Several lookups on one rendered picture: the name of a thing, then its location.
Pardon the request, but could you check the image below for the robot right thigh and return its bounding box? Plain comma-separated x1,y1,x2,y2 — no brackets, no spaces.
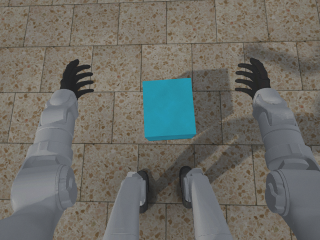
183,173,234,240

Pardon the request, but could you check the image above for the robot left forearm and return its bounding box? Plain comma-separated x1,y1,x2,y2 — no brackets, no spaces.
10,89,79,211

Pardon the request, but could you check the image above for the robot left upper arm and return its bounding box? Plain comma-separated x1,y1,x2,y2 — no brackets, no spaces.
0,164,78,240

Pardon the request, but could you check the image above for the robot right shin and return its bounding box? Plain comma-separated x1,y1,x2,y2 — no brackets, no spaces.
186,168,209,201

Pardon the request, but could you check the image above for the robot right hand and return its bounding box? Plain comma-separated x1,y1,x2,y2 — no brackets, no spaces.
235,57,271,100

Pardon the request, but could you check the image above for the robot right forearm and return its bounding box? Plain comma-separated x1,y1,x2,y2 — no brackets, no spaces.
252,88,320,172

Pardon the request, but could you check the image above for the robot right upper arm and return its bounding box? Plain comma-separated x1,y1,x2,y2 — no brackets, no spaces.
265,169,320,240

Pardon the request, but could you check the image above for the carton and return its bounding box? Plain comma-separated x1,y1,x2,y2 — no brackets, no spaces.
142,78,196,141

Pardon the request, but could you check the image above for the robot left hand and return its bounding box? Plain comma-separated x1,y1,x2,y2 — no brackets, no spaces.
60,59,94,100

